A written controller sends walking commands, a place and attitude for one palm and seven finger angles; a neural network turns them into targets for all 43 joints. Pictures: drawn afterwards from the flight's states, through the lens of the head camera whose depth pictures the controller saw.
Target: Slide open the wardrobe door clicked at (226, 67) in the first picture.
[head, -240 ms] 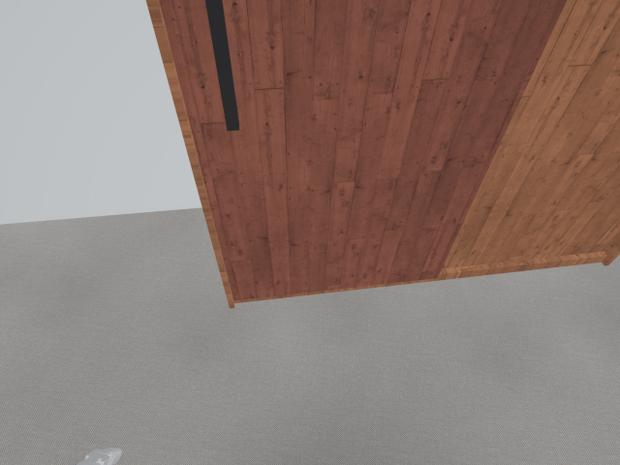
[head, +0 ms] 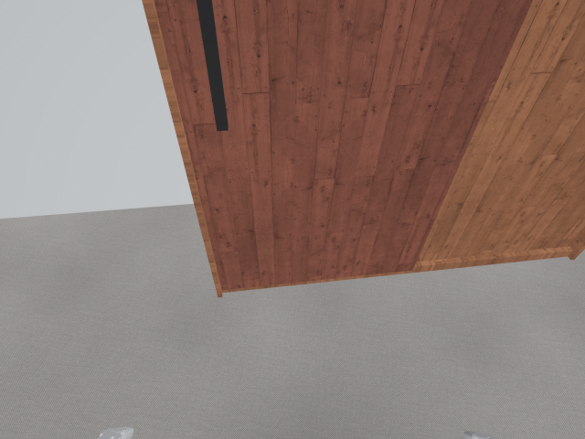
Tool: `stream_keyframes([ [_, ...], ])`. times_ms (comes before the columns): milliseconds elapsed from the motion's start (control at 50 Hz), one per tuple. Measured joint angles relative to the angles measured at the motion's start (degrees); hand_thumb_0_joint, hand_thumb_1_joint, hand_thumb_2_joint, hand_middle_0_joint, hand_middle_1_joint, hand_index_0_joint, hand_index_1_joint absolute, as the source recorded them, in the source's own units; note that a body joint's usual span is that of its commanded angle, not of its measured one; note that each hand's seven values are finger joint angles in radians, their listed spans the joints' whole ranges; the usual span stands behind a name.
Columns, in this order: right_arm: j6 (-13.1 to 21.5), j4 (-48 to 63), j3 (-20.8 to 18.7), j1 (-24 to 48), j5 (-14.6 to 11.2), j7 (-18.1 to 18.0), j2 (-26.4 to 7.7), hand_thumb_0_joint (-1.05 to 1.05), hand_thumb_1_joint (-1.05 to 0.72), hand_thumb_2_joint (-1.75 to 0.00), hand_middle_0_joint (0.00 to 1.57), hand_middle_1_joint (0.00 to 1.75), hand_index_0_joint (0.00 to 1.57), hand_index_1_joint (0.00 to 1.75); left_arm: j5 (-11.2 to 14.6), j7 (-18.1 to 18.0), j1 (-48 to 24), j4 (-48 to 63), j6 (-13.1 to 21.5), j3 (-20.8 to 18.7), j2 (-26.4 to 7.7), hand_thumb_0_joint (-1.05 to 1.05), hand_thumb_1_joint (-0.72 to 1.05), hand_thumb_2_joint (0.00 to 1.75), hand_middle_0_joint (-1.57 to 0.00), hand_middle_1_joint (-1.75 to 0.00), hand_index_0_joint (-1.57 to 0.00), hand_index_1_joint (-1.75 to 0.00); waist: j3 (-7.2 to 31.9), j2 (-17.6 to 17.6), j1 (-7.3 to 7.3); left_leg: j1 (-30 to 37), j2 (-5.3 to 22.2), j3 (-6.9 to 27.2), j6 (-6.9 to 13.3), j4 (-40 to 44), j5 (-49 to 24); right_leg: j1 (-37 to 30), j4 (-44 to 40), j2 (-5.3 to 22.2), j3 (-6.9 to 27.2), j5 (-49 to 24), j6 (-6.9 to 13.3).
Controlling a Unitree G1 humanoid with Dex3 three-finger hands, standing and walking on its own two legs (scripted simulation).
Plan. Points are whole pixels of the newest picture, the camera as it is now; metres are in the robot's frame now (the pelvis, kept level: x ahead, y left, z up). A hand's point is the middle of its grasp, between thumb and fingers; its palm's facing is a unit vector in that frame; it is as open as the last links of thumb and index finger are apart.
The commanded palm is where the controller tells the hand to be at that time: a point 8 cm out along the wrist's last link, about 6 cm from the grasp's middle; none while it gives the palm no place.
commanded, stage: stand and wait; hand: left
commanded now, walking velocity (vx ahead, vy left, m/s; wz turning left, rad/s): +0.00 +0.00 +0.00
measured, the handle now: (212, 50) +0.76 +0.21 +0.20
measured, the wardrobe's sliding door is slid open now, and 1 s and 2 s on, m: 0.00 0.00 0.00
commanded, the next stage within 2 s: look at it before walking up in 0.58 s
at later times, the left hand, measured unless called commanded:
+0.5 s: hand out of the picture +0.06 +0.23 -0.15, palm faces -0.03 -0.94 -0.35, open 7.4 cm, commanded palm none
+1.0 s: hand out of the picture +0.07 +0.22 -0.15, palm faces -0.04 -0.94 -0.34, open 7.4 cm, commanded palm none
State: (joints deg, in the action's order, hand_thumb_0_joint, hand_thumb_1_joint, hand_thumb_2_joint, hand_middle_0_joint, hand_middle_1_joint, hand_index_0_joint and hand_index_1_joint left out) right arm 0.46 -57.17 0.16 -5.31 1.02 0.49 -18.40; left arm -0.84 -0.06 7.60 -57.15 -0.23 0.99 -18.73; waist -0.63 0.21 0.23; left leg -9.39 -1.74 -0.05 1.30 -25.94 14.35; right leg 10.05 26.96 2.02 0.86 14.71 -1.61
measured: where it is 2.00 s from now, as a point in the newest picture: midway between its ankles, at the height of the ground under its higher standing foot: outside the picture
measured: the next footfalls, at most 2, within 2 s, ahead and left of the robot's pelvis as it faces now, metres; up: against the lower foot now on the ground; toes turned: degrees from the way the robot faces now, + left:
none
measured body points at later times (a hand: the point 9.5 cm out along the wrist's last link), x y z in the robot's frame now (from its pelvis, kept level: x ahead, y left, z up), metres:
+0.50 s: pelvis -0.01 -0.02 +0.00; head -0.01 -0.02 +0.45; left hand +0.06 +0.28 -0.13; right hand +0.05 -0.31 -0.13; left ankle +0.00 +0.11 -0.74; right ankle +0.00 -0.14 -0.74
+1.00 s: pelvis -0.01 -0.02 +0.01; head -0.01 -0.03 +0.46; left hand +0.07 +0.27 -0.12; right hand +0.06 -0.32 -0.13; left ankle +0.00 +0.11 -0.74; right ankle +0.00 -0.14 -0.74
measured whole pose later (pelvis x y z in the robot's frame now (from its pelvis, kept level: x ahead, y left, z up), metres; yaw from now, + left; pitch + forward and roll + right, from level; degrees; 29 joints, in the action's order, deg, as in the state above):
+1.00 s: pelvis -0.01 -0.02 +0.01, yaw +0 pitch -2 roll +0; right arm 0.5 -63.3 0.0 -7.2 0.7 0.3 -19.5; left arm -0.7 0.1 7.5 -61.8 0.3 0.4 -19.1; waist -2.0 -0.3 -0.3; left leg -8.4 0.2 0.5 -0.6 -21.1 10.8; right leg 9.3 22.5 0.1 0.3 11.3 0.1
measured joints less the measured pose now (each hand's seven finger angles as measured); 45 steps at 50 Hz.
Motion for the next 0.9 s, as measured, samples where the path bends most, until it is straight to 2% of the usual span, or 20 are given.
stream_keyframes([
  [440,-0.42,-5.81,-0.38,-3.42,-0.27,-0.15,-1.43,0.0,-0.9,-0.89,0.21,0.3,0.2,0.3,0.2,-0.01,1.52,-4.46,0.18,-0.58,-0.75,0.0,0.91,0.9,-0.2,-0.3,-0.2,-0.3,-1.62,-0.45,-0.56,0.38,1.29,0.54,-1.31,3.08,-2.83,-0.36,-3.01,-1.27,-0.55,-2.77,1.2],
  [900,0.02,-6.1,-0.18,-2.09,-0.25,-0.08,-1.11,0.0,-0.9,-0.89,0.21,0.3,0.2,0.3,0.11,0.13,-0.19,-4.46,0.55,-0.51,-0.31,0.0,0.91,0.9,-0.2,-0.3,-0.2,-0.3,-1.24,-0.59,-0.61,0.73,1.82,0.55,-1.84,4.62,-3.64,-0.49,-4.22,-1.78,-0.56,-3.48,1.67],
])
